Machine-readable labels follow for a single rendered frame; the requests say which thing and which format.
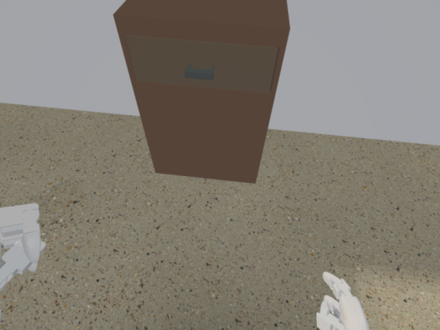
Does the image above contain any drawer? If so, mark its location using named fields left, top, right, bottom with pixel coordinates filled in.
left=126, top=35, right=278, bottom=93

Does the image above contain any robot right hand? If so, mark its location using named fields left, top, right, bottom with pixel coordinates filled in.
left=316, top=272, right=370, bottom=330

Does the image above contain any robot left hand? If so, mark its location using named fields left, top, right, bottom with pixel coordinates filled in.
left=0, top=203, right=46, bottom=291

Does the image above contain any handle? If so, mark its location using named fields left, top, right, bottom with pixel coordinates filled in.
left=184, top=64, right=215, bottom=80

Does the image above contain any cabinet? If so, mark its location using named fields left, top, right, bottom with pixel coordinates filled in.
left=113, top=0, right=290, bottom=184

